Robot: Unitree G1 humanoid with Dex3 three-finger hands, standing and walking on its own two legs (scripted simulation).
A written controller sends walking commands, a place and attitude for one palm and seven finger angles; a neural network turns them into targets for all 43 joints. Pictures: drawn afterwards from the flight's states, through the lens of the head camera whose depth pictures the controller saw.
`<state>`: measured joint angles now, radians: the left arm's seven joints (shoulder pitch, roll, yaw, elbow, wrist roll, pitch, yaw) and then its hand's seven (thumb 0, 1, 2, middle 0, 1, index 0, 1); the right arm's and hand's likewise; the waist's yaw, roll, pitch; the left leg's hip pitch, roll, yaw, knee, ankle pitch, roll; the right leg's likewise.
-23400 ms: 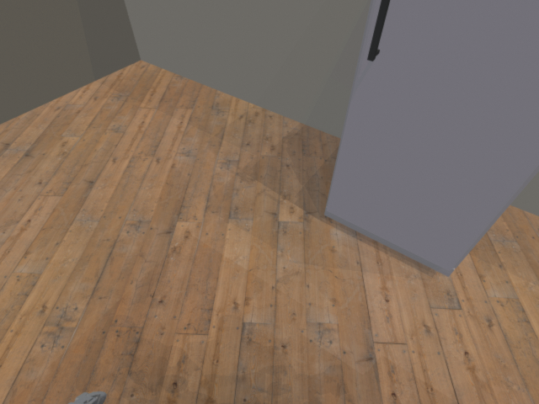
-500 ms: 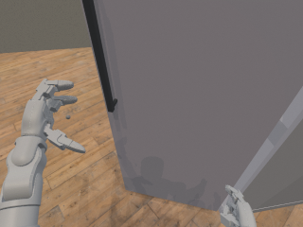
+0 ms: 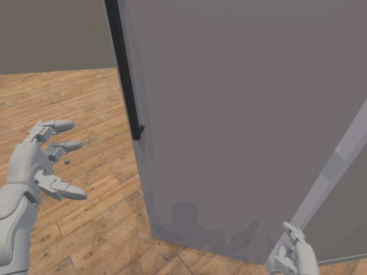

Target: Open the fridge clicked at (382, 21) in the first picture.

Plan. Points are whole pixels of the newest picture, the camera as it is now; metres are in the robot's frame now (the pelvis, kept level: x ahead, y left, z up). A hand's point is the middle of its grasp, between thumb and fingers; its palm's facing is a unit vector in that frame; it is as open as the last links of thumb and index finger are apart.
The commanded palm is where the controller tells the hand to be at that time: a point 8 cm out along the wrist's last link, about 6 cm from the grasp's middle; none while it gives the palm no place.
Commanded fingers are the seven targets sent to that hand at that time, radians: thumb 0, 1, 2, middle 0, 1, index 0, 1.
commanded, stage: draw the hand back to the body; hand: left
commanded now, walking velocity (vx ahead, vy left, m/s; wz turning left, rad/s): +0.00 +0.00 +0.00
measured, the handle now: (128, 74) +0.46 +0.20 +0.25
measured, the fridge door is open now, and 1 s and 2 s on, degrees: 68 68 68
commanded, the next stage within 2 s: step back with the hand held close in 1.06 s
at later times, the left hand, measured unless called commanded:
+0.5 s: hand (52, 174) +0.22 +0.28 +0.17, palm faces +0.45 -0.83 -0.32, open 10.6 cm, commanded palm +0.17 +0.31 +0.18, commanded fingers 0.00 0.61 0.76 -0.21 -0.47 -0.21 -0.47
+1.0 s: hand (43, 185) +0.20 +0.28 +0.16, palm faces +0.50 -0.80 -0.33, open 7.5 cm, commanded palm +0.15 +0.31 +0.17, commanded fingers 0.00 0.90 0.90 -0.20 -0.30 -0.20 -0.30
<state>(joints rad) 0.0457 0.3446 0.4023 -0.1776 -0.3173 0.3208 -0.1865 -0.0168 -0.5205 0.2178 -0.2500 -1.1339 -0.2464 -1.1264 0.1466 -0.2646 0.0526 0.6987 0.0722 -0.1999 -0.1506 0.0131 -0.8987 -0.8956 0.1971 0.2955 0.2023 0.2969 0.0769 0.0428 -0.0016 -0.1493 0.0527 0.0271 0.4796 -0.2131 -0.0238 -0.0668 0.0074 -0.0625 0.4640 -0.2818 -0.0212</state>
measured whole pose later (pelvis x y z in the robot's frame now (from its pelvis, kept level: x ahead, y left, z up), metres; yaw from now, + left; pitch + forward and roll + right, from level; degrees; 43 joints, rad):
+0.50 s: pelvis +0.01 +0.02 +0.01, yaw -2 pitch -7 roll +0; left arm 0.35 0.33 0.32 -0.31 -0.07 -0.09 0.12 0.00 0.26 0.59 -0.23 -0.68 -0.23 -0.67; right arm 0.18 -0.22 0.02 0.74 -0.02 -0.18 -0.09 0.01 -0.90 -0.90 0.20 0.30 0.21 0.30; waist 0.07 0.05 0.06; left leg -0.06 0.04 0.07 0.37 -0.18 0.00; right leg 0.02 0.00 -0.03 0.33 -0.22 0.00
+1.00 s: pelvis +0.01 +0.01 +0.01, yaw -1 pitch -8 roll -1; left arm 0.41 0.33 0.33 -0.34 -0.08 -0.09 0.13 0.01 0.87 0.89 -0.21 -0.31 -0.21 -0.31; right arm 0.16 -0.22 0.02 0.72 -0.02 -0.17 -0.09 0.01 -0.90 -0.90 0.20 0.30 0.20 0.30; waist 0.09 0.05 0.07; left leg -0.06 0.04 0.05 0.38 -0.18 -0.01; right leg 0.03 0.00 -0.05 0.33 -0.22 -0.01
